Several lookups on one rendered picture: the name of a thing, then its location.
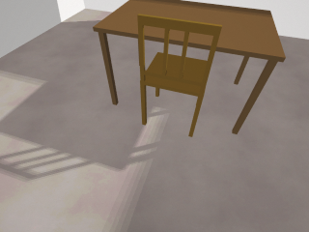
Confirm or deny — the table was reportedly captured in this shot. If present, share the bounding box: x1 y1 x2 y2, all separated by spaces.
93 0 286 134

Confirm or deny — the chair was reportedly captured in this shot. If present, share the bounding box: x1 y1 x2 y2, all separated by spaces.
137 14 222 137

